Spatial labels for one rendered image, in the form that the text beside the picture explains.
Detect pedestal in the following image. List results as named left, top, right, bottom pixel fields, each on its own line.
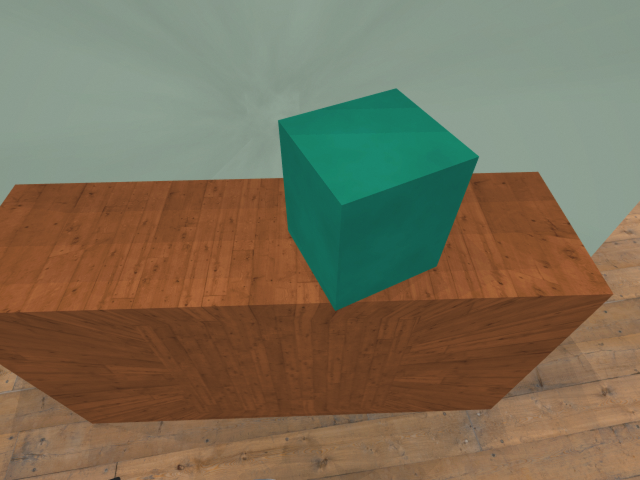
left=0, top=172, right=613, bottom=424

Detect carton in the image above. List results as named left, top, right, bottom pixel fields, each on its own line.
left=278, top=88, right=479, bottom=311

